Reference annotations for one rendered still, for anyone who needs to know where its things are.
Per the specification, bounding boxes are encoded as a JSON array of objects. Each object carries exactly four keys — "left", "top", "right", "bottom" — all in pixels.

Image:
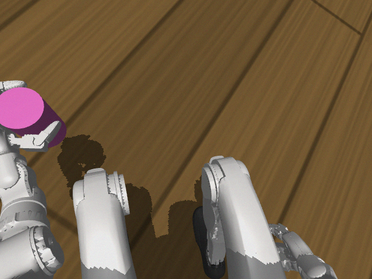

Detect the left robot arm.
[{"left": 0, "top": 152, "right": 65, "bottom": 279}]

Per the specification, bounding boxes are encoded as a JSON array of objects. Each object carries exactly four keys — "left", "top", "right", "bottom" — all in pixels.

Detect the right robot foot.
[{"left": 192, "top": 206, "right": 226, "bottom": 279}]

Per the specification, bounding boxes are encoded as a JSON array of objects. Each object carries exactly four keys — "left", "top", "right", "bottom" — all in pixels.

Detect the left robot hand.
[{"left": 0, "top": 80, "right": 62, "bottom": 154}]

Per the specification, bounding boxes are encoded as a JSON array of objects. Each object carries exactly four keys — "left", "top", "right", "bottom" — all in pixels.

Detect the can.
[{"left": 0, "top": 87, "right": 67, "bottom": 148}]

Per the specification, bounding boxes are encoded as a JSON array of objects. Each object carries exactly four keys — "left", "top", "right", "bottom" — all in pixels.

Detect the right robot arm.
[{"left": 296, "top": 255, "right": 338, "bottom": 279}]

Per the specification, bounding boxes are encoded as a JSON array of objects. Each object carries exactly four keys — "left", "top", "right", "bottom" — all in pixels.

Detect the right robot hand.
[{"left": 269, "top": 223, "right": 314, "bottom": 272}]

